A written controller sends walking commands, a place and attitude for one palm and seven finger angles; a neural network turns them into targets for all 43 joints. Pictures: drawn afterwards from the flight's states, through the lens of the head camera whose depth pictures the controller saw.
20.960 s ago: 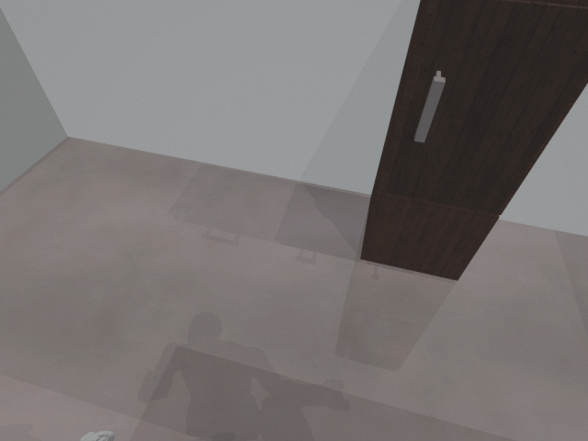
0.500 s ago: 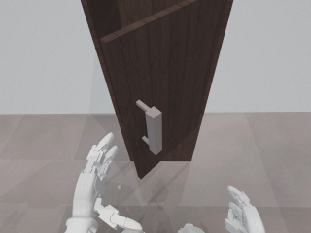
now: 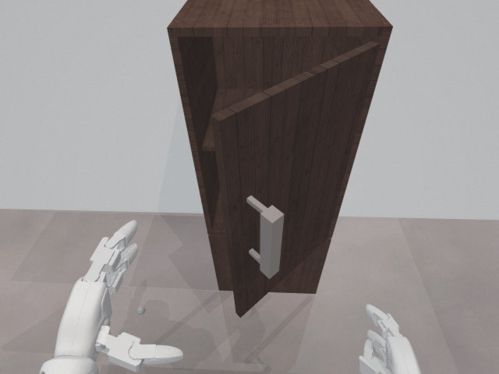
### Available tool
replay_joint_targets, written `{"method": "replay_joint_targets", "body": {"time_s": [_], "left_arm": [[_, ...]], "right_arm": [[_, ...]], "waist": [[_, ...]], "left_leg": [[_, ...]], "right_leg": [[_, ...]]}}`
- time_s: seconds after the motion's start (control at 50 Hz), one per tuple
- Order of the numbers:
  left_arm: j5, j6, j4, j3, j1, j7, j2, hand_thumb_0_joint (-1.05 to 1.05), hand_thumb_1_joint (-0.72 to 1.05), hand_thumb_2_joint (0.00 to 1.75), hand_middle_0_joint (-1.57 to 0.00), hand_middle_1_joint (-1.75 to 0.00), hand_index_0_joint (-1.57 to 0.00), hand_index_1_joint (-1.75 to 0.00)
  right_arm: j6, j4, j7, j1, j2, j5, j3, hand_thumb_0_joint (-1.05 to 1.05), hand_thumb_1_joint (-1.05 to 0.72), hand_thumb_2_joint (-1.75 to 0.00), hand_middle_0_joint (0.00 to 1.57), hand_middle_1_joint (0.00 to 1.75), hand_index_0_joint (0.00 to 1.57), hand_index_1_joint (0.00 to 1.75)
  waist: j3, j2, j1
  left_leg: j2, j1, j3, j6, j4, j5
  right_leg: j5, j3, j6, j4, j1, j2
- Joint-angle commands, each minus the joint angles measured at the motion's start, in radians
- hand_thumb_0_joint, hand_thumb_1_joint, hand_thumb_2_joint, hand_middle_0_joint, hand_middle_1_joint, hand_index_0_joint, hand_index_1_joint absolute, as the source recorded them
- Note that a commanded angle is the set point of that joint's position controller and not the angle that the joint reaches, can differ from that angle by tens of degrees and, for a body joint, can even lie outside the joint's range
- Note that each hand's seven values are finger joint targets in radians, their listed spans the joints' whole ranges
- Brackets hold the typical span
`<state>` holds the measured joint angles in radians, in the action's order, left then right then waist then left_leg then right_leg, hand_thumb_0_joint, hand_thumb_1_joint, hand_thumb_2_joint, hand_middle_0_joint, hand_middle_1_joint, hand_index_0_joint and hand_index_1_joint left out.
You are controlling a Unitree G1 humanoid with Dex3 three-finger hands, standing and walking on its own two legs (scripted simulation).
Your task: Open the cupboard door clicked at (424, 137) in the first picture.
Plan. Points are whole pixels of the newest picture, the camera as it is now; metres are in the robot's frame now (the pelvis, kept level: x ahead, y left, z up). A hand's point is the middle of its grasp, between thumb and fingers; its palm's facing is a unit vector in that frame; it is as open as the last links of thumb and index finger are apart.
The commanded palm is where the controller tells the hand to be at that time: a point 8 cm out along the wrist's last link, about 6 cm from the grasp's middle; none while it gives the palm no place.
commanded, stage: draw the hand back to the body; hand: left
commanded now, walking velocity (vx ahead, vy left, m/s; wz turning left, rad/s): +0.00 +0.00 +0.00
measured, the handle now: (261, 237) +0.35 +0.02 +0.03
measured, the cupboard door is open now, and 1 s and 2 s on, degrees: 45 45 45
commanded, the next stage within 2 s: step back with the hand held close in 0.92 s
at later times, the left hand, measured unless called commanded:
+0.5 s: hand (40, 262) +0.19 +0.26 +0.19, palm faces +0.42 -0.82 -0.39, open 9.6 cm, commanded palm +0.14 +0.30 +0.20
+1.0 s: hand (42, 257) +0.19 +0.25 +0.20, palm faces +0.45 -0.80 -0.39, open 7.4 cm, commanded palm +0.14 +0.29 +0.21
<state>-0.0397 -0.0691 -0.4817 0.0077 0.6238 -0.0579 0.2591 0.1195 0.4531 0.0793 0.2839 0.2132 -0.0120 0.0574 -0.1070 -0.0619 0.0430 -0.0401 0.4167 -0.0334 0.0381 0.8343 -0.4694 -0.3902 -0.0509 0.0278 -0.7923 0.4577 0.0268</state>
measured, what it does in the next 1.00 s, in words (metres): stands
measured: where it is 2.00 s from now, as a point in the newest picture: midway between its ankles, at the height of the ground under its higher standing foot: outside the picture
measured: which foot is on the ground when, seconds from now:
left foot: down 0.00-1.00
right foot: down 0.00-1.00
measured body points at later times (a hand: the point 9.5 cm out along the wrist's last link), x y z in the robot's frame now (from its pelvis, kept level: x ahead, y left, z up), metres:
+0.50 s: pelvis +0.00 +0.01 +0.03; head -0.02 +0.00 +0.48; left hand +0.16 +0.30 +0.21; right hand +0.19 -0.20 -0.04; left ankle -0.02 +0.10 -0.70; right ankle +0.01 -0.10 -0.70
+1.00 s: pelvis +0.00 -0.01 +0.04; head -0.02 -0.03 +0.49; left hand +0.16 +0.29 +0.22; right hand +0.19 -0.23 -0.04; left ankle -0.02 +0.09 -0.70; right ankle +0.01 -0.10 -0.70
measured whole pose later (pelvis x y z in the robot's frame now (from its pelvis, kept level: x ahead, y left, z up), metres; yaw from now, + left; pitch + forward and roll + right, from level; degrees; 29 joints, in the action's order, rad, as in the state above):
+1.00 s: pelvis +0.00 -0.01 +0.04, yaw -1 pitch -5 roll -1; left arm -0.05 -0.09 -0.39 -0.33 0.47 -0.11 0.33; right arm 0.13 0.65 0.07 0.20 0.22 0.01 0.03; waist 0.02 -0.06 0.08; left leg -0.02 0.04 -0.02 0.02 0.42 -0.28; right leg -0.20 -0.03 0.04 -0.39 0.09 0.04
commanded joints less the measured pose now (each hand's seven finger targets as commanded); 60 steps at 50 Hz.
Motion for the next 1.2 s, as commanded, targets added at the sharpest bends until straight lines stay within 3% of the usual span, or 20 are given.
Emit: {"method": "replay_joint_targets", "body": {"time_s": [0.0, 0.06, 0.24, 0.3, 0.38, 0.46, 0.52, 0.56, 0.6, 0.68, 0.72, 1.0, 1.02, 1.04, 1.06, 1.08, 1.1, 1.12, 1.16, 1.18], "left_arm": [[0.019, -0.052, -0.209, -0.111, -0.084, -0.048, 0.108, 0.0, -0.01, 0.51, -0.17, -0.3, -0.17, -0.3], [0.018, -0.056, -0.206, -0.143, -0.107, -0.058, 0.121, 0.0, 0.09, 0.55, -0.17, -0.3, -0.17, -0.3], [0.01, -0.072, -0.181, -0.264, -0.148, -0.07, 0.17, 0.0, 0.41, 0.69, -0.18, -0.3, -0.18, -0.3], [0.011, -0.081, -0.189, -0.31, -0.182, -0.075, 0.196, 0.0, 0.51, 0.74, -0.19, -0.3, -0.19, -0.3], [0.002, -0.087, -0.166, -0.382, -0.201, -0.078, 0.231, 0.0, 0.65, 0.8, -0.19, -0.3, -0.19, -0.3], [-0.004, -0.095, -0.158, -0.439, -0.243, -0.08, 0.26, 0.0, 0.8, 0.86, -0.2, -0.3, -0.2, -0.3], [-0.011, -0.098, -0.131, -0.496, -0.264, -0.082, 0.295, 0.0, 0.9, 0.9, -0.2, -0.3, -0.2, -0.3], [-0.012, -0.093, -0.1, -0.429, -0.244, -0.07, 0.225, 0.0, 0.9, 0.9, -0.2, -0.3, -0.2, -0.3], [-0.013, -0.09, -0.091, -0.421, -0.24, -0.068, 0.222, 0.0, 0.9, 0.9, -0.2, -0.3, -0.2, -0.3], [-0.01, -0.095, -0.128, -0.442, -0.257, -0.07, 0.256, 0.0, 0.9, 0.9, -0.2, -0.3, -0.2, -0.3], [-0.007, -0.092, -0.138, -0.468, -0.261, -0.074, 0.287, 0.0, 0.9, 0.9, -0.2, -0.3, -0.2, -0.3], [-0.014, -0.097, -0.107, -0.453, -0.246, -0.068, 0.259, 0.0, 0.9, 0.9, -0.2, -0.3, -0.2, -0.3], [-0.012, -0.099, -0.128, -0.461, -0.334, -0.072, 0.288, 0.0, 0.9, 0.9, -0.2, -0.3, -0.2, -0.3], [-0.004, -0.135, -0.139, -0.579, -0.393, -0.081, 0.393, 0.0, 0.9, 0.9, -0.2, -0.3, -0.2, -0.3], [-0.001, -0.135, -0.048, -0.529, -0.279, -0.071, 0.314, 0.0, 0.9, 0.9, -0.2, -0.3, -0.2, -0.3], [0.001, -0.134, -0.036, -0.5, -0.215, -0.065, 0.283, 0.0, 0.9, 0.9, -0.2, -0.3, -0.2, -0.3], [0.003, -0.143, -0.068, -0.485, -0.199, -0.063, 0.274, 0.0, 0.9, 0.9, -0.2, -0.3, -0.2, -0.3], [0.004, -0.153, -0.099, -0.485, -0.191, -0.065, 0.279, 0.0, 0.9, 0.9, -0.2, -0.3, -0.2, -0.3], [0.004, -0.16, -0.13, -0.491, -0.14, -0.072, 0.284, 0.0, 0.9, 0.9, -0.2, -0.3, -0.2, -0.3], [0.003, -0.162, -0.139, -0.512, -0.123, -0.078, 0.301, 0.0, 0.9, 0.9, -0.2, -0.3, -0.2, -0.3]], "right_arm": [[0.054, -0.137, 0.023, -0.116, 0.093, 0.002, -0.032, 0.0, -0.9, -0.9, 0.2, 0.3, 0.2, 0.3], [0.063, -0.117, 0.023, -0.139, 0.093, 0.007, -0.024, 0.0, -0.9, -0.9, 0.2, 0.3, 0.2, 0.3], [0.086, -0.044, 0.013, -0.178, 0.103, 0.012, -0.034, 0.0, -0.9, -0.9, 0.2, 0.3, 0.2, 0.3], [0.09, -0.026, 0.01, -0.181, 0.105, 0.013, -0.039, 0.0, -0.9, -0.9, 0.2, 0.3, 0.2, 0.3], [0.085, -0.006, 0.009, -0.192, 0.107, 0.014, -0.046, 0.0, -0.9, -0.9, 0.2, 0.3, 0.2, 0.3], [0.081, 0.01, 0.007, -0.2, 0.11, 0.013, -0.052, 0.0, -0.9, -0.9, 0.2, 0.3, 0.2, 0.3], [0.076, 0.021, 0.008, -0.207, 0.114, 0.011, -0.058, 0.0, -0.9, -0.9, 0.2, 0.3, 0.2, 0.3], [0.071, 0.026, 0.002, -0.204, 0.114, 0.011, -0.06, 0.0, -0.9, -0.9, 0.2, 0.3, 0.2, 0.3], [0.066, 0.025, -0.001, -0.206, 0.121, 0.013, -0.066, 0.0, -0.9, -0.9, 0.2, 0.3, 0.2, 0.3], [0.063, 0.023, -0.001, -0.214, 0.12, 0.014, -0.069, 0.0, -0.9, -0.9, 0.2, 0.3, 0.2, 0.3], [0.066, 0.024, 0.004, -0.223, 0.119, 0.015, -0.067, 0.0, -0.9, -0.9, 0.2, 0.3, 0.2, 0.3], [0.07, 0.038, 0.005, -0.224, 0.107, 0.017, -0.069, 0.0, -0.9, -0.9, 0.2, 0.3, 0.2, 0.3], [0.071, 0.042, 0.009, -0.236, 0.113, 0.015, -0.068, 0.0, -0.9, -0.9, 0.2, 0.3, 0.2, 0.3], [0.053, 0.008, 0.01, -0.205, 0.14, 0.006, -0.074, 0.0, -0.9, -0.9, 0.2, 0.3, 0.2, 0.3], [0.036, 0.027, 0.008, -0.203, 0.128, 0.014, -0.08, 0.0, -0.9, -0.9, 0.2, 0.3, 0.2, 0.3], [0.024, 0.018, 0.002, -0.205, 0.13, 0.015, -0.084, 0.0, -0.9, -0.9, 0.2, 0.3, 0.2, 0.3], [0.016, 0.014, -0.001, -0.203, 0.133, 0.016, -0.086, 0.0, -0.9, -0.9, 0.2, 0.3, 0.2, 0.3], [0.013, 0.01, 0.002, -0.211, 0.135, 0.016, -0.087, 0.0, -0.9, -0.9, 0.2, 0.3, 0.2, 0.3], [0.004, 0.003, 0.003, -0.198, 0.139, 0.016, -0.091, 0.0, -0.9, -0.9, 0.2, 0.3, 0.2, 0.3], [-0.001, 0.0, 0.005, -0.196, 0.137, 0.017, -0.094, 0.0, -0.9, -0.9, 0.2, 0.3, 0.2, 0.3]], "waist": [[0.022, 0.033, -0.009], [0.048, 0.004, -0.001], [0.063, 0.002, 0.011], [0.073, -0.035, 0.015], [0.074, -0.007, 0.023], [0.079, -0.04, 0.026], [0.084, -0.023, 0.031], [0.099, -0.023, 0.02], [0.092, 0.012, 0.022], [0.059, 0.007, 0.026], [0.056, -0.034, 0.033], [0.082, 0.018, 0.029], [0.085, -0.002, 0.024], [0.187, 0.039, -0.027], [0.157, 0.085, -0.029], [0.131, 0.104, -0.029], [0.099, 0.095, -0.032], [0.081, 0.028, -0.03], [0.012, 0.005, -0.032], [-0.022, 0.026, -0.031]], "left_leg": [[0.05, -0.046, -0.027, -0.015, -0.237, 0.266], [0.053, -0.08, -0.038, -0.023, -0.297, 0.273], [0.062, -0.182, -0.033, -0.043, -0.407, 0.384], [0.062, -0.203, -0.032, -0.05, -0.436, 0.398], [0.062, -0.22, -0.027, -0.051, -0.462, 0.413], [0.062, -0.241, -0.02, -0.052, -0.48, 0.424], [0.06, -0.246, -0.016, -0.049, -0.486, 0.433], [0.063, -0.266, -0.012, -0.045, -0.489, 0.445], [0.061, -0.267, -0.007, -0.035, -0.489, 0.44], [0.055, -0.276, -0.002, -0.03, -0.491, 0.431], [0.052, -0.278, 0.002, -0.029, -0.488, 0.43], [0.045, -0.298, 0.016, -0.017, -0.486, 0.42], [0.042, -0.303, 0.017, -0.015, -0.483, 0.402], [0.057, -0.212, -0.027, -0.002, -0.453, 0.319], [0.052, -0.23, -0.033, 0.001, -0.422, 0.308], [0.049, -0.244, -0.022, 0.002, -0.395, 0.309], [0.047, -0.246, -0.017, 0.0, -0.38, 0.319], [0.047, -0.239, -0.014, -0.002, -0.383, 0.343], [0.06, -0.239, -0.018, -0.007, -0.396, 0.402], [0.066, -0.233, -0.022, -0.01, -0.404, 0.449]], "right_leg": [[0.141, 0.021, -0.003, 0.208, -0.129, -0.035], [0.139, 0.015, 0.0, 0.242, -0.181, -0.035], [0.226, 0.014, 0.001, 0.333, -0.311, -0.028], [0.234, 0.015, 0.004, 0.354, -0.333, -0.026], [0.26, 0.018, 0.005, 0.379, -0.37, -0.024], [0.272, 0.023, 0.006, 0.402, -0.385, -0.024], [0.289, 0.025, 0.007, 0.417, -0.4, -0.022], [0.292, 0.025, 0.001, 0.422, -0.382, -0.025], [0.299, 0.027, -0.002, 0.429, -0.389, -0.025], [0.306, 0.032, -0.001, 0.435, -0.413, -0.026], [0.313, 0.038, 0.002, 0.441, -0.422, -0.026], [0.312, 0.047, -0.007, 0.473, -0.404, -0.028], [0.292, 0.055, -0.006, 0.485, -0.394, -0.029], [0.299, 0.158, -0.005, 0.543, -0.279, -0.071], [0.288, 0.169, 0.001, 0.553, -0.267, -0.098], [0.273, 0.178, 0.001, 0.562, -0.249, -0.112], [0.28, 0.176, 0.004, 0.558, -0.251, -0.123], [0.316, 0.167, 0.011, 0.54, -0.259, -0.132], [0.392, 0.153, 0.01, 0.492, -0.299, -0.128], [0.449, 0.138, 0.006, 0.463, -0.33, -0.12]]}}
